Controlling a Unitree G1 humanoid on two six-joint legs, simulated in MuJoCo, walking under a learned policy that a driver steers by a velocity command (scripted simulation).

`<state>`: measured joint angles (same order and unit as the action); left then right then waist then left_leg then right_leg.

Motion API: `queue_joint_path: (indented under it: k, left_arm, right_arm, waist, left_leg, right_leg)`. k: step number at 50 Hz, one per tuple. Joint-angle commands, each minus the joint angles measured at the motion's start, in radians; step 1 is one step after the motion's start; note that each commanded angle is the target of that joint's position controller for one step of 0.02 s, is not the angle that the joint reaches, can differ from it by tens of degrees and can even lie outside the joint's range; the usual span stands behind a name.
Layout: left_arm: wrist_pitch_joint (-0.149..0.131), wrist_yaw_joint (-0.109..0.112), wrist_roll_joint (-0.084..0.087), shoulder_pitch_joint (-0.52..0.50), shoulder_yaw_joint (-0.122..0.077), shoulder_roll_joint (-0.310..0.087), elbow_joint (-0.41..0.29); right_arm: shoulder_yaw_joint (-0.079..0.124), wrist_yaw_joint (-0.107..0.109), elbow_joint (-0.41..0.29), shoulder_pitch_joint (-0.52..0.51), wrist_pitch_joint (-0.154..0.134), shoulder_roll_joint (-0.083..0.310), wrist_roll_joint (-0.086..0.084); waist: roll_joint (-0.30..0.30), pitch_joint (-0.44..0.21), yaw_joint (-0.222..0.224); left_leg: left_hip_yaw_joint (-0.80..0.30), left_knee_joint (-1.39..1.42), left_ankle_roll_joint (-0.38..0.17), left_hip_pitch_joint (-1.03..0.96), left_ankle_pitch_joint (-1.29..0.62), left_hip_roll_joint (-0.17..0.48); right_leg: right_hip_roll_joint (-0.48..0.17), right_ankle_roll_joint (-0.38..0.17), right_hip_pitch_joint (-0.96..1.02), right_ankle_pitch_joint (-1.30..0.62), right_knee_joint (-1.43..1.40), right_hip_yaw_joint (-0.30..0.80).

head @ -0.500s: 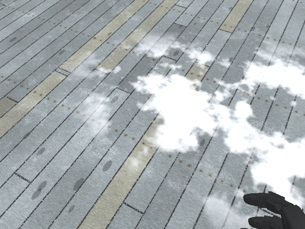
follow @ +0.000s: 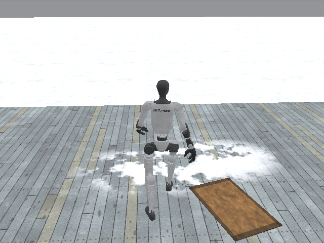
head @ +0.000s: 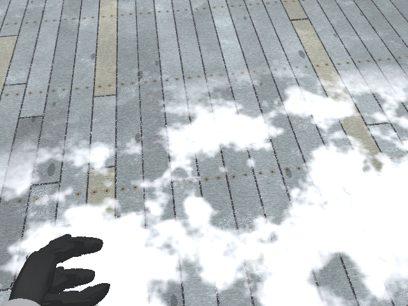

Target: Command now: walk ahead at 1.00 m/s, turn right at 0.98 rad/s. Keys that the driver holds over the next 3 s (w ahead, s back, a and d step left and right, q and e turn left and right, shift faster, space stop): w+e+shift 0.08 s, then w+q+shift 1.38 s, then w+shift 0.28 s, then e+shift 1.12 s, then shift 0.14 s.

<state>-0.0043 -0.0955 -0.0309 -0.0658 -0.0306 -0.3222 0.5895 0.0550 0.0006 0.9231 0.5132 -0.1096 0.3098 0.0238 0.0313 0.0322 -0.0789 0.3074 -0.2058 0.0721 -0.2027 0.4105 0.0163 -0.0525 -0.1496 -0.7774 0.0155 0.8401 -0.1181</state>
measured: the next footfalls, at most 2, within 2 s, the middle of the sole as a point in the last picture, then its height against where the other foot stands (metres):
right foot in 0.08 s outside the picture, level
left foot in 0.54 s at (198, 233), level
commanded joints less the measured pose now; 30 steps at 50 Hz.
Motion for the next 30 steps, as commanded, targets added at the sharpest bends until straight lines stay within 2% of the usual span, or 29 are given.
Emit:
queue_joint_path:
  k: [1, 2, 3, 4, 5, 6, 7, 8, 9, 10, 11, 12, 13, 15, 16, 17, 19, 20, 22, 23, 24, 25, 26, 27, 28, 29, 30]
  left_arm:
    - [-0.010, 0.004, 0.005, 0.097, -0.008, -0.047, -0.010]
    - [-0.011, 0.012, 0.011, 0.199, -0.017, -0.062, 0.025]
    - [-0.019, 0.019, -0.011, 0.322, -0.030, -0.085, 0.058]
    - [-0.027, 0.045, 0.005, 0.560, -0.066, -0.130, 0.128]
    - [-0.021, 0.072, 0.008, 0.493, -0.082, -0.190, 0.151]
    - [-0.003, 0.074, -0.013, 0.441, -0.103, -0.298, 0.100]
    - [0.002, 0.089, -0.009, 0.476, -0.103, -0.247, 0.097]
    - [-0.008, 0.101, -0.007, 0.436, -0.092, -0.209, 0.119]
    - [-0.024, 0.101, -0.009, 0.387, -0.074, -0.150, 0.130]
    - [-0.051, 0.101, -0.008, 0.376, -0.055, -0.108, 0.132]
    - [-0.072, 0.103, 0.000, 0.370, -0.045, -0.084, 0.148]
    - [-0.088, 0.102, 0.009, 0.363, -0.035, -0.052, 0.167]
    - [-0.104, 0.096, 0.008, 0.386, -0.036, -0.066, 0.176]
    - [-0.121, 0.081, 0.011, 0.446, -0.037, -0.061, 0.206]
    - [-0.121, 0.079, 0.010, 0.438, -0.036, -0.060, 0.209]
    - [-0.131, 0.076, 0.016, 0.456, -0.029, -0.056, 0.208]
    - [-0.140, 0.082, 0.025, 0.494, -0.014, -0.027, 0.231]
    - [-0.144, 0.088, 0.023, 0.508, -0.012, -0.038, 0.236]
    - [-0.151, 0.109, 0.022, 0.514, -0.008, -0.067, 0.239]
    - [-0.147, 0.126, 0.018, 0.512, -0.014, -0.098, 0.241]
    - [-0.137, 0.146, 0.008, 0.494, -0.020, -0.118, 0.239]
    - [-0.120, 0.161, -0.003, 0.458, -0.027, -0.136, 0.231]
    - [-0.102, 0.170, -0.016, 0.373, -0.036, -0.165, 0.201]
    - [-0.092, 0.175, 0.012, 0.175, -0.061, -0.229, 0.159]
    - [-0.116, 0.139, -0.020, 0.210, -0.003, -0.014, 0.097]
    - [-0.126, 0.131, 0.021, 0.350, 0.014, 0.002, 0.033]
    - [-0.147, 0.111, -0.003, 0.284, 0.029, -0.041, 0.013]
  right_arm:
    - [0.031, 0.019, -0.101, -0.089, 0.003, 0.189, 0.001]
    - [0.035, 0.028, -0.119, -0.087, 0.017, 0.210, 0.003]
    - [0.037, 0.033, -0.126, -0.086, 0.030, 0.220, 0.004]
    - [0.043, 0.027, -0.140, -0.148, 0.044, 0.232, 0.019]
    - [0.012, 0.006, -0.155, -0.122, 0.045, 0.076, 0.032]
    - [0.000, 0.009, -0.274, -0.082, 0.032, 0.068, -0.005]
    - [-0.002, 0.008, -0.279, -0.196, 0.011, 0.114, -0.009]
    - [-0.007, 0.008, -0.266, -0.201, 0.005, 0.109, -0.021]
    - [-0.011, 0.008, -0.231, -0.188, 0.012, 0.094, -0.013]
    - [-0.017, 0.002, -0.213, -0.159, 0.031, 0.077, -0.003]
    - [-0.022, -0.010, -0.192, -0.113, 0.059, 0.050, 0.003]
    - [-0.019, -0.023, -0.167, -0.115, 0.079, 0.043, 0.001]
    - [-0.021, -0.034, -0.178, -0.129, 0.089, 0.026, -0.005]
    - [-0.022, -0.039, -0.211, -0.270, 0.090, 0.017, -0.021]
    - [-0.019, -0.040, -0.201, -0.304, 0.092, 0.020, -0.031]
    - [-0.030, -0.046, -0.226, -0.332, 0.082, -0.010, -0.029]
    - [-0.038, -0.053, -0.243, -0.422, 0.067, -0.017, -0.023]
    - [-0.042, -0.057, -0.243, -0.444, 0.061, -0.019, -0.023]
    - [-0.042, -0.064, -0.228, -0.414, 0.058, -0.006, -0.023]
    - [-0.040, -0.067, -0.235, -0.402, 0.057, 0.012, -0.012]
    - [-0.029, -0.065, -0.215, -0.345, 0.063, 0.051, -0.006]
    - [-0.009, -0.062, -0.173, -0.211, 0.070, 0.099, -0.001]
    - [0.018, -0.055, -0.105, 0.014, 0.076, 0.154, -0.003]
    - [0.060, -0.045, -0.052, 0.279, 0.087, 0.201, -0.035]
    - [0.058, -0.031, -0.025, 0.195, 0.092, 0.237, -0.026]
    - [0.069, -0.021, -0.085, 0.062, 0.086, 0.274, -0.003]
    - [0.055, -0.002, -0.125, 0.003, 0.095, 0.174, -0.005]
  waist:
    - [-0.124, 0.011, 0.155]
    - [-0.122, -0.063, 0.198]
    - [-0.128, -0.086, 0.248]
    - [-0.126, -0.195, 0.367]
    - [0.085, -0.135, 0.237]
    - [0.173, -0.327, 0.156]
    - [-0.022, -0.289, 0.210]
    - [-0.080, -0.127, 0.159]
    - [-0.161, -0.045, 0.105]
    - [-0.159, -0.013, 0.068]
    - [-0.122, -0.017, 0.030]
    - [-0.130, 0.012, 0.021]
    - [-0.072, 0.026, 0.024]
    - [-0.050, 0.101, 0.074]
    - [-0.063, 0.089, 0.089]
    - [-0.016, 0.099, 0.091]
    - [-0.022, 0.107, 0.120]
    - [-0.026, 0.085, 0.129]
    - [0.011, 0.024, 0.103]
    - [0.053, 0.014, 0.080]
    - [0.077, -0.019, 0.040]
    - [0.080, -0.077, -0.037]
    - [0.074, -0.160, -0.154]
    - [-0.057, -0.240, -0.388]
    - [-0.299, -0.171, -0.156]
    - [-0.273, -0.386, -0.044]
    - [-0.070, -0.239, -0.049]
  left_leg:
    - [-0.004, -0.142, -0.080, 0.143, -1.403, 0.220]
    - [-0.004, -0.325, -0.081, 0.135, -1.594, 0.246]
    - [-0.042, -0.560, -0.084, 0.232, -1.560, 0.279]
    - [-0.050, -0.866, -0.097, 0.346, -1.324, 0.248]
    - [-0.079, -1.219, -0.094, 0.662, -0.077, 0.084]
    - [-0.246, -1.467, -0.062, 0.968, 0.098, -0.018]
    - [-0.338, -1.438, -0.074, 1.052, -0.038, 0.036]
    - [-0.326, -1.365, -0.084, 1.047, -0.093, 0.073]
    - [-0.330, -1.284, -0.092, 0.970, -0.113, 0.113]
    - [-0.352, -1.228, -0.094, 0.867, -0.122, 0.137]
    - [-0.370, -1.177, -0.084, 0.800, -0.120, 0.152]
    - [-0.381, -1.127, -0.085, 0.780, -0.131, 0.162]
    - [-0.386, -1.070, -0.086, 0.792, -0.161, 0.151]
    - [-0.362, -0.926, -0.104, 0.870, -0.272, 0.122]
    - [-0.328, -0.890, -0.120, 0.890, -0.329, 0.085]
    - [-0.309, -0.776, -0.136, 0.870, -0.411, 0.084]
    - [-0.203, -0.635, -0.162, 0.840, -0.527, 0.044]
    - [-0.171, -0.570, -0.176, 0.811, -0.568, 0.020]
    - [-0.121, -0.503, -0.202, 0.740, -0.601, -0.046]
    - [-0.110, -0.466, -0.217, 0.712, -0.572, -0.055]
    - [-0.100, -0.449, -0.227, 0.646, -0.518, -0.093]
    - [-0.102, -0.443, -0.238, 0.509, -0.469, -0.137]
    - [-0.141, -0.443, -0.270, 0.298, -0.420, -0.150]
    - [-0.281, -0.271, -0.371, 0.036, -0.527, -0.063]
    - [-0.468, -0.489, -0.421, -0.166, -0.621, 0.051]
    - [-0.955, -0.312, -0.624, -0.301, -0.244, 0.242]
    - [-1.112, -0.080, -0.576, -0.100, 0.091, 0.271]
  right_leg:
    - [0.123, -0.049, 0.314, 0.054, -0.075, -0.100]
    - [0.166, -0.071, 0.419, 0.112, -0.050, -0.102]
    - [0.178, -0.103, 0.591, 0.152, -0.113, -0.072]
    - [0.181, -0.125, 0.860, 0.147, -0.189, 0.018]
    - [-0.007, -0.134, 0.993, 0.181, -0.190, 0.277]
    - [-0.227, -0.302, 1.246, 0.190, -0.377, 0.823]
    - [-0.241, -0.257, 1.186, 0.302, -0.537, 0.855]
    - [-0.236, -0.222, 1.011, 0.282, -0.578, 0.750]
    - [-0.193, -0.165, 0.834, 0.224, -0.600, 0.623]
    - [-0.174, -0.141, 0.689, 0.021, -0.592, 0.537]
    - [-0.152, -0.117, 0.607, 0.034, -0.628, 0.463]
    - [-0.093, -0.068, 0.552, 0.071, -0.661, 0.371]
    - [-0.096, -0.039, 0.531, 0.005, -0.677, 0.327]
    - [-0.045, 0.026, 0.548, -0.209, -0.713, 0.191]
    - [0.010, 0.067, 0.593, -0.244, -0.729, 0.118]
    - [0.001, 0.088, 0.586, -0.391, -0.723, 0.074]
    - [0.016, 0.125, 0.634, -0.578, -0.744, 0.004]
    - [0.005, 0.136, 0.683, -0.634, -0.761, -0.007]
    - [-0.029, 0.171, 0.801, -1.053, -0.682, -0.042]
    - [-0.068, 0.182, 0.848, -1.177, -0.612, -0.043]
    - [-0.094, 0.193, 0.887, -1.273, -0.526, -0.044]
    - [-0.101, 0.200, 0.879, -1.316, -0.353, -0.045]
    - [-0.102, 0.203, 0.795, -1.314, -0.070, -0.035]
    - [0.049, 0.222, 0.594, -0.962, 0.545, -0.090]
    - [0.189, 0.217, 0.079, 0.508, 0.919, 0.012]
    - [0.151, 0.216, -0.108, 0.544, 1.050, 0.241]
    - [0.090, 0.179, -0.157, 0.425, 0.886, 0.297]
